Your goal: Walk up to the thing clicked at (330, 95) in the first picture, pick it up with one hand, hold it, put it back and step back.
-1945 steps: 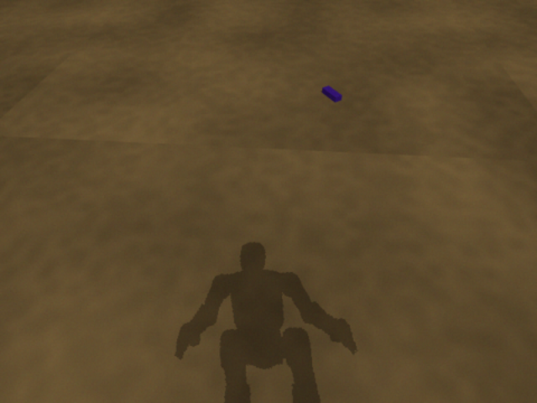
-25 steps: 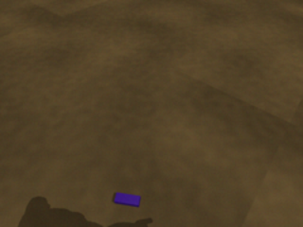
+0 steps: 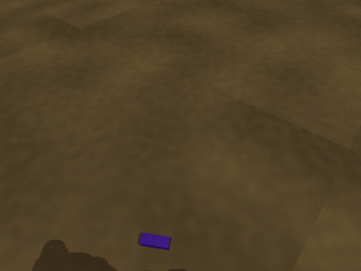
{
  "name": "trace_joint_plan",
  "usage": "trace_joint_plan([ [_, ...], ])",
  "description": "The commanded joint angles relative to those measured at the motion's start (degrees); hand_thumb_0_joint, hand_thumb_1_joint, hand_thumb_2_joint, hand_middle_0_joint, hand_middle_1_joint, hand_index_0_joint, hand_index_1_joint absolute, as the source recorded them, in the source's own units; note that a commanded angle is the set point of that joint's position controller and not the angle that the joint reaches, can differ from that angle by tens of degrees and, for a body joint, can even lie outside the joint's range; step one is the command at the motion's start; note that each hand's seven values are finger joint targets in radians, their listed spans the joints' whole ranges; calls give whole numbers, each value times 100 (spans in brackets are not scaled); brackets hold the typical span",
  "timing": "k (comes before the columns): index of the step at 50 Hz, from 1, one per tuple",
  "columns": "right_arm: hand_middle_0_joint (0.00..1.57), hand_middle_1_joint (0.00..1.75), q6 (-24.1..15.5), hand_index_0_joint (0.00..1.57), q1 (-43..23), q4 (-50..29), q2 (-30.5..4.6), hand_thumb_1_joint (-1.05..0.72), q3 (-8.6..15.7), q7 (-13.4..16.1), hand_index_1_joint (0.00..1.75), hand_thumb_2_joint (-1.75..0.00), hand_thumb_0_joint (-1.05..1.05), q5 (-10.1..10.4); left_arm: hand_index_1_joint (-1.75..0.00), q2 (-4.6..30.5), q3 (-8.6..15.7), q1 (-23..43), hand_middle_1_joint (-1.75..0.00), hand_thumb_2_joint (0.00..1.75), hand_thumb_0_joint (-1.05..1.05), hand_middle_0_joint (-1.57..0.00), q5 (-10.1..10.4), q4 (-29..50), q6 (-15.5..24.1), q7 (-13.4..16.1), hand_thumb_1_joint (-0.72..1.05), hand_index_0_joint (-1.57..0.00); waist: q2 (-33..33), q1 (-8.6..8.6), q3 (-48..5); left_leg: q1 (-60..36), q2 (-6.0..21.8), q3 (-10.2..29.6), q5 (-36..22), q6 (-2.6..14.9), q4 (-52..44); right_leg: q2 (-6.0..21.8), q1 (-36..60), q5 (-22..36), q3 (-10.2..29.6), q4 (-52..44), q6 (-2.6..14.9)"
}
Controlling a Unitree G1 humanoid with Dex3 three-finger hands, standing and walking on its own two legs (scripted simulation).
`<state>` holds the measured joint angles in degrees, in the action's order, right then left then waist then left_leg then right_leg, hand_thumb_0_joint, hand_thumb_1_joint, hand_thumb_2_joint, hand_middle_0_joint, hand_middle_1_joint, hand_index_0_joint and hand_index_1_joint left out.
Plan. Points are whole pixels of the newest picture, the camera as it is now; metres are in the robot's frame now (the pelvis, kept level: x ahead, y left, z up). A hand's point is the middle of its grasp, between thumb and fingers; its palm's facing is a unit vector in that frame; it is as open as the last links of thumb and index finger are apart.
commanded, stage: stand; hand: left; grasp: from above
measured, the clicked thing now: (155, 241) +0.43 +0.19 -0.76
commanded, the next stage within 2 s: step back in 1.58 s
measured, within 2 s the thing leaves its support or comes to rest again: neither
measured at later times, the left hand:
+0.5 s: hand out of the picture +0.08 +0.23 -0.16, palm faces +0.00 -0.94 -0.33, open 7.4 cm
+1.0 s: hand out of the picture +0.09 +0.24 -0.16, palm faces +0.01 -0.94 -0.33, open 7.4 cm
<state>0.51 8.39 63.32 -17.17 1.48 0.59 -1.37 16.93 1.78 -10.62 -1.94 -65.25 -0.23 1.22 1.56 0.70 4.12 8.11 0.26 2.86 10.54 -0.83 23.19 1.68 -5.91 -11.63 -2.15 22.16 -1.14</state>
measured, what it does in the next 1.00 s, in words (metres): stands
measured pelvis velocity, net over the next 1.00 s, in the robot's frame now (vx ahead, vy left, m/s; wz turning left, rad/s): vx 0.02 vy -0.01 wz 0.00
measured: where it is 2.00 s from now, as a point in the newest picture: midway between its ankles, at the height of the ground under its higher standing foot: outside the picture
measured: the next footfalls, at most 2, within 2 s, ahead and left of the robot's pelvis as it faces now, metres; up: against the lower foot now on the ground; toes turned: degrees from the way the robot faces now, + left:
none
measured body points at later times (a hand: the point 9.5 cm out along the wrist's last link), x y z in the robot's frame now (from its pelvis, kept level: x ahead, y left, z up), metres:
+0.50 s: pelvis +0.01 -0.01 +0.00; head +0.02 -0.01 +0.45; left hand +0.08 +0.28 -0.13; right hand +0.07 -0.29 -0.14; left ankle +0.03 +0.13 -0.74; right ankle +0.01 -0.13 -0.74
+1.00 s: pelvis +0.02 -0.01 +0.00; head +0.03 -0.02 +0.45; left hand +0.09 +0.28 -0.13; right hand +0.10 -0.30 -0.14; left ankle +0.03 +0.13 -0.74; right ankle +0.01 -0.13 -0.74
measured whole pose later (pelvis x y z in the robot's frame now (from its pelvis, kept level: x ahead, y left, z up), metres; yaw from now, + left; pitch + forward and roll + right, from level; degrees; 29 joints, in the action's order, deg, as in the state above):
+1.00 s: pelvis +0.02 -0.01 +0.00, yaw +0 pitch -3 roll +0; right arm -0.2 6.0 64.8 -18.8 -0.1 0.4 -0.9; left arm 18.0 1.7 -6.0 -1.2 -66.4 0.1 0.1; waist 1.0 0.3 4.0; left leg 6.2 1.1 2.9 9.9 -1.7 19.1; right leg 0.9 -4.4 -11.3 -2.3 18.7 -0.4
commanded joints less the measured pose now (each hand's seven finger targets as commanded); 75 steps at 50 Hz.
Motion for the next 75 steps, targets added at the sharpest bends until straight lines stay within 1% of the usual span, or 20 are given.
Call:
trace_joint_plan([
  [1,20,30,-131,20,-189,-257,-1055,-90,194,72,30,-90,0,3,-30,1166,217,261,-30,90,0,-20,35,306,138,88,90,-20,-156,0,-50,182,441,494,189,207,-540,488,-173,-275,560,-655,129],
  [9,20,30,-149,20,-233,-187,-1116,-90,139,92,30,-90,0,12,-30,1185,227,380,-30,90,0,-20,63,243,135,64,90,-20,-121,11,-202,69,521,487,-167,210,-567,523,8,134,541,-620,151],
  [11,20,30,-152,20,-192,-178,-1139,-90,128,93,30,-90,0,16,-30,1220,238,426,-30,90,0,-20,71,243,144,63,90,-20,-132,-9,-274,40,539,460,-385,217,-556,554,74,332,561,-646,157],
  [13,20,30,-151,20,-205,-152,-1104,-90,102,92,30,-90,0,9,-30,1219,235,488,-30,90,0,-20,81,237,147,58,90,-20,-66,3,-229,73,529,442,-406,198,-566,535,91,307,545,-655,154],
  [15,20,30,-159,20,-197,-135,-1161,-90,104,91,30,-90,0,26,-30,1220,231,485,-30,90,0,-20,83,211,134,41,90,-20,-76,2,-177,110,529,455,-228,182,-621,518,85,153,533,-657,155],
  [23,20,30,-189,20,-309,-147,-1220,-90,91,100,30,-90,0,28,-30,1221,230,587,-30,90,0,-20,87,220,148,31,90,-20,-127,15,-414,-131,596,433,-855,194,-555,546,182,689,497,-633,151],
  [24,20,30,-183,20,-244,-130,-1210,-90,89,102,30,-90,0,35,-30,1253,242,645,-30,90,0,-20,94,217,148,33,90,-20,-162,-27,-462,-141,602,403,-921,193,-549,570,253,818,520,-611,159],
  [27,20,30,-189,20,-281,-115,-1220,-90,79,104,30,-90,0,30,-30,1238,231,654,-30,90,0,-20,103,220,137,21,90,-20,-98,-7,-423,-111,600,403,-903,168,-587,545,243,744,494,-615,157],
  [29,20,30,-194,20,-327,-126,-1227,-90,84,107,30,-90,0,30,-30,1238,238,652,-30,90,0,-20,105,225,135,21,90,-20,-99,7,-504,-155,626,389,-1098,191,-561,571,301,967,482,-565,173],
  [32,20,30,-197,20,-286,-120,-1237,-90,71,101,30,-90,0,43,-30,1243,235,651,-30,90,0,-20,111,208,142,21,90,-20,-158,-15,-531,-212,630,392,-1168,189,-564,567,329,1018,475,-588,143],
  [33,20,30,-195,20,-319,-131,-1236,-90,78,101,30,-90,0,36,-30,1247,236,683,-30,90,0,-20,104,223,145,24,90,-20,-172,-14,-517,-200,628,385,-1171,196,-557,564,299,1034,455,-581,145],
  [37,20,30,-183,20,-377,-127,-1242,-90,67,86,30,-90,0,43,-30,1265,221,677,-30,90,0,-20,100,208,138,8,90,-20,-143,-3,-333,-123,611,417,-833,167,-664,534,160,576,444,-672,145],
  [39,20,30,-189,20,-372,-133,-1250,-90,73,88,30,-90,0,34,-30,1287,231,679,-30,90,0,-20,96,194,139,4,90,-20,-154,-16,-363,-107,619,420,-722,176,-657,554,193,542,471,-675,158],
  [42,20,30,-198,20,-370,-150,-1281,-90,71,76,30,-90,0,40,-30,1297,228,721,-30,90,0,-20,102,245,154,-7,90,-20,-103,-39,-452,-118,634,395,-850,201,-615,583,249,772,503,-656,177],
  [44,20,30,-198,20,-407,-149,-1289,-90,66,69,30,-90,0,44,-30,1299,223,703,-30,90,0,-20,98,230,159,-6,90,-20,-55,-35,-411,-100,627,409,-831,185,-635,563,229,685,484,-679,152],
  [48,20,30,-208,20,-463,-174,-1307,-90,77,77,30,-90,0,47,-30,1341,226,718,-30,90,0,-20,102,279,165,-3,90,-20,-67,-17,-604,-258,648,387,-1165,178,-592,596,297,1024,477,-597,182],
  [57,20,30,-180,20,-405,-127,-1333,-90,59,54,30,-90,0,48,-30,1336,199,710,-30,90,0,-20,102,244,153,-32,90,-20,-90,-51,-329,-39,605,405,-514,160,-702,561,125,383,494,-720,178],
  [63,20,30,-196,20,-441,-151,-1333,-90,55,46,30,-90,0,57,-30,1362,194,642,-30,90,0,-20,111,261,171,-30,90,-20,-98,-26,-468,-150,627,418,-791,164,-645,581,179,639,479,-650,191],
  [67,20,30,-199,20,-387,-158,-1351,-90,53,46,30,-90,0,49,-30,1370,188,676,-30,90,0,-20,120,294,193,-24,90,-20,-180,-51,-564,-201,637,387,-1051,189,-579,609,268,992,494,-634,185],
  [75,20,30,-200,20,-356,-173,-1344,-90,32,43,30,-90,0,50,-30,1413,188,658,-30,90,0,-20,123,317,183,-31,90,-20,-149,-27,-528,-191,646,384,-1075,158,-626,599,255,940,472,-615,194],
])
